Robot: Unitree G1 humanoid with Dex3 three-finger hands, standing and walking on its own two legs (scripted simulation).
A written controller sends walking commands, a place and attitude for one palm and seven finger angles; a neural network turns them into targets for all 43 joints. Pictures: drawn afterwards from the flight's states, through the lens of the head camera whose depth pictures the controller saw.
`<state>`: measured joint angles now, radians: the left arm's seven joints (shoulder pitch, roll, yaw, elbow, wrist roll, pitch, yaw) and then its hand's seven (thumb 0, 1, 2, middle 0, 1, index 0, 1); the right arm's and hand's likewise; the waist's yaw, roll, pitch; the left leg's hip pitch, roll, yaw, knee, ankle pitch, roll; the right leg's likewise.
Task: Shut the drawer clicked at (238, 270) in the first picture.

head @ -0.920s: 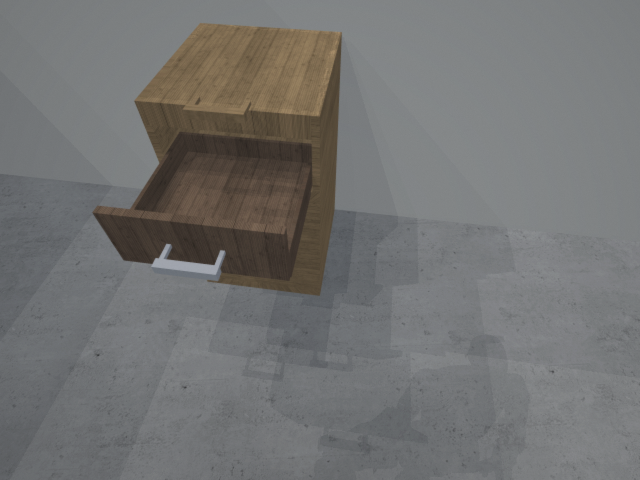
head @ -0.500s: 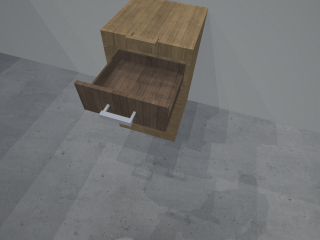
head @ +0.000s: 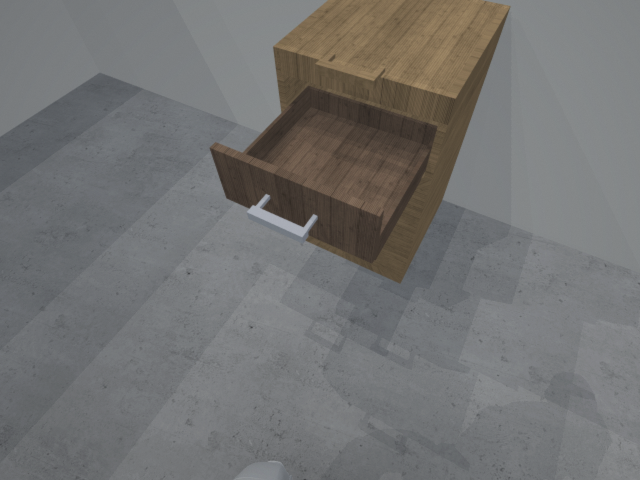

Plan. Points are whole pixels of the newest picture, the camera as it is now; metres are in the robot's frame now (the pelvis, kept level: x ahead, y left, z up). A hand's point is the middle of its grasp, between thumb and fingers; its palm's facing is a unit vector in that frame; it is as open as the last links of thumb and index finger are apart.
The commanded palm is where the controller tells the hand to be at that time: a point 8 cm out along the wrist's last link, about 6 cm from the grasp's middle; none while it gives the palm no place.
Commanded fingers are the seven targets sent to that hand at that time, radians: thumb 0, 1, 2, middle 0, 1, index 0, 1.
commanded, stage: stand and wait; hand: left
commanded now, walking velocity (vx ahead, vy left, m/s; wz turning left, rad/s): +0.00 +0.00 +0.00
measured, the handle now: (283, 216) +0.60 +0.12 -0.15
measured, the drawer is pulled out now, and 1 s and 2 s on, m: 0.29 0.29 0.29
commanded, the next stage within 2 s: turn or walk to find it in 0.28 s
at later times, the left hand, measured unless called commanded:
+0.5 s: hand out of the picture +0.07 +0.17 -0.17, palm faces +0.05 -0.97 -0.24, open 7.4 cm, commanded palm none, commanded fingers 0.00 0.90 0.90 -0.20 -0.30 -0.20 -0.30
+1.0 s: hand out of the picture +0.02 +0.17 -0.17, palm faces +0.11 -0.97 -0.22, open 7.4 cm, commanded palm none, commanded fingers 0.00 0.90 0.90 -0.20 -0.30 -0.20 -0.30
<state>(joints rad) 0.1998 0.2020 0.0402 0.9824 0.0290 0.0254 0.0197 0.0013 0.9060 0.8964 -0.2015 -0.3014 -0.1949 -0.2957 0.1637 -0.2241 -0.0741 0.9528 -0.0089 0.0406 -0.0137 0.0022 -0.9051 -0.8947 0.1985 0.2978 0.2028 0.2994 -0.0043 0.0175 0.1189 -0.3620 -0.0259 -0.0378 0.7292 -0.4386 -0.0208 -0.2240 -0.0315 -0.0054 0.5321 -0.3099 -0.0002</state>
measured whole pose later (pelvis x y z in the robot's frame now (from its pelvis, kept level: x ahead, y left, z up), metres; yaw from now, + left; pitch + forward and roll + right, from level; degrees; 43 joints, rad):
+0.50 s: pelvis +0.02 -0.02 +0.00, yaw +2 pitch -1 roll +0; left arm 0.16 0.20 0.04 1.06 0.01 0.02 0.02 0.00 0.90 0.90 -0.20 -0.30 -0.20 -0.30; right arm 0.18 -0.19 -0.03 1.06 -0.01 0.03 -0.03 0.00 -0.90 -0.89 0.20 0.30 0.20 0.30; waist -0.01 0.01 0.09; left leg -0.21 0.03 -0.07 0.47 -0.25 -0.05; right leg -0.15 0.01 -0.05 0.47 -0.31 -0.03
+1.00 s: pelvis +0.01 -0.02 +0.00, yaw +4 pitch -1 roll +0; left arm 0.21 0.18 0.04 1.09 0.01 0.02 0.02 0.00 0.91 0.90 -0.20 -0.30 -0.20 -0.30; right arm 0.19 -0.17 -0.02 1.07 -0.01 0.02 -0.03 0.00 -0.92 -0.89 0.20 0.30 0.20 0.30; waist 0.00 0.00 0.09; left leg -0.21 0.01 -0.11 0.46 -0.23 -0.05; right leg -0.13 0.00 -0.09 0.46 -0.31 -0.03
